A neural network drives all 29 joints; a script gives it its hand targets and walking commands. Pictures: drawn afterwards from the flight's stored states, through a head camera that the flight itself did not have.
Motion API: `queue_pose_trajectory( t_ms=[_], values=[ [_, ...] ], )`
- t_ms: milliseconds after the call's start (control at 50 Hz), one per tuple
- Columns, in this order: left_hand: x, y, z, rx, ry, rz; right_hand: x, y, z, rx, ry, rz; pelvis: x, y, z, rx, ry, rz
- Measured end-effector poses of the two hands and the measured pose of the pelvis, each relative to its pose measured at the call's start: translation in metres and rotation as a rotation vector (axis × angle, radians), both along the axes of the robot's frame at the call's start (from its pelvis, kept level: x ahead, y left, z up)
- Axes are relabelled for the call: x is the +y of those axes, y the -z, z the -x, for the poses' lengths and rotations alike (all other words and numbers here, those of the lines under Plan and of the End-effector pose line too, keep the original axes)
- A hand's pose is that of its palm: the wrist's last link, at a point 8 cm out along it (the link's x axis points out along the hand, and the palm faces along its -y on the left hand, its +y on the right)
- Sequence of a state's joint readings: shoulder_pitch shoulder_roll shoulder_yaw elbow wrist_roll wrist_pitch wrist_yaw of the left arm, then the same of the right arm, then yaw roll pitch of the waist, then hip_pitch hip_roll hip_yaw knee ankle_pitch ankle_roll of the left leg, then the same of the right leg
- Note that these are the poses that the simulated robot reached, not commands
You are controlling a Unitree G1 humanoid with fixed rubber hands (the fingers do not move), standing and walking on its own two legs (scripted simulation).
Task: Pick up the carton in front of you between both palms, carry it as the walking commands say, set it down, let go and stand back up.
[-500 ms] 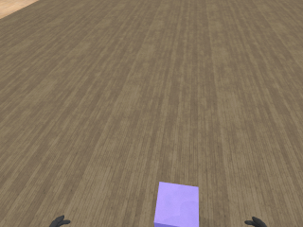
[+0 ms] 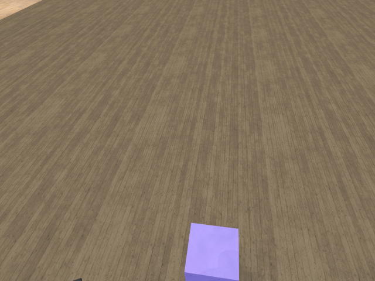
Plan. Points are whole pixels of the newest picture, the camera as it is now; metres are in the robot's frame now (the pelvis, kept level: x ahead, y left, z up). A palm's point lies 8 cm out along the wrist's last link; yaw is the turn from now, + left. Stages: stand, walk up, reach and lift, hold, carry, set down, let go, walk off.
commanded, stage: stand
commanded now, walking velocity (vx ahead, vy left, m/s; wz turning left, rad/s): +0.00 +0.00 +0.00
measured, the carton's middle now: (211, 259) +0.39 -0.07 -0.65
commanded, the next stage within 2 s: none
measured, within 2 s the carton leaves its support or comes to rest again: neither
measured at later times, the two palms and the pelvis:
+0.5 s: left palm out of the picture +0.08 +0.29 -0.10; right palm out of the picture +0.06 -0.29 -0.11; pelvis -0.01 +0.00 +0.00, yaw -1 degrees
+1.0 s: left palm out of the picture +0.08 +0.30 -0.10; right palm out of the picture +0.05 -0.29 -0.11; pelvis -0.01 +0.01 +0.00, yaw -2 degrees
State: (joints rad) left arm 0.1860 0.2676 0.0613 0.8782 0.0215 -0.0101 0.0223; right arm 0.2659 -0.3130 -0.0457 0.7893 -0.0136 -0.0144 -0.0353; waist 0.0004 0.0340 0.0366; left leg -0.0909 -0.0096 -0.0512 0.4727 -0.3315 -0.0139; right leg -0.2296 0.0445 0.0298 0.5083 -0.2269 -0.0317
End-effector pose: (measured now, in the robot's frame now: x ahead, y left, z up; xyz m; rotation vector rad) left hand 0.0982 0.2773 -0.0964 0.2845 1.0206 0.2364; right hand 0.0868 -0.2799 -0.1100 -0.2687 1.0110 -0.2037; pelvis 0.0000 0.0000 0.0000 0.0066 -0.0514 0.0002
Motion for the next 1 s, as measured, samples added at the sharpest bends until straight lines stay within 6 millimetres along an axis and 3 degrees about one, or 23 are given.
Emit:
queue_pose_trajectory(
  t_ms=[340, 1000],
  values=[
    [0.01, 0.001, 0.015, 0.04, 0.002, -0.014, -0.005, 0.001, 0.022, 0.04, 0.017, 0.015, 0.003, -0.002, 0.01, -0.008, 0.012, -0.003],
    [0.021, 0.002, 0.016, 0.089, 0.032, -0.028, -0.007, -0.001, 0.033, 0.079, 0.049, 0.027, 0.01, -0.005, 0.012, -0.005, 0.036, -0.004]
  ],
)
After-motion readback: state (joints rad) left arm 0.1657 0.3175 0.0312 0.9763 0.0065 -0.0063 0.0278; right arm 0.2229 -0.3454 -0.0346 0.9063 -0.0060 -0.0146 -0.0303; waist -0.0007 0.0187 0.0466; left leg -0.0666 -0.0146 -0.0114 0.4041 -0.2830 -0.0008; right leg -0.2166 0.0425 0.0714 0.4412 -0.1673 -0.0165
